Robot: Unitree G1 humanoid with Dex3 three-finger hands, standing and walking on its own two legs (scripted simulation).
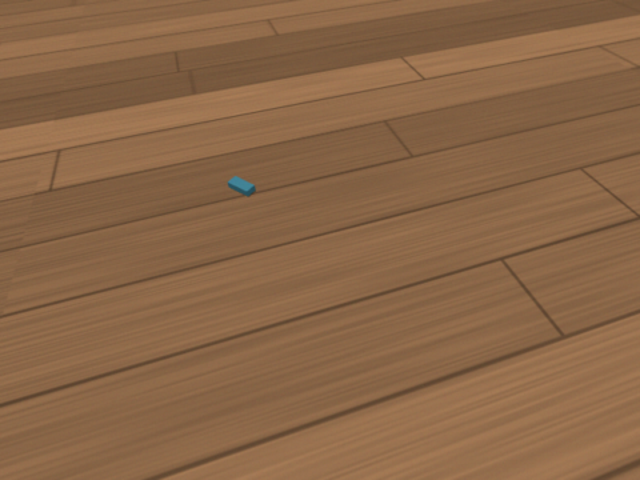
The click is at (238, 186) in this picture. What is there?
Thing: flat box
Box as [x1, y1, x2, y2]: [227, 176, 255, 195]
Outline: 227,182 230,187 246,195 250,194 255,189 254,185 236,176 234,176
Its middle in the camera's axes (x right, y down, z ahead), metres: -0.39 -0.29 +1.90
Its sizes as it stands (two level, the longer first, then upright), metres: 0.130 0.057 0.033
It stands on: the floor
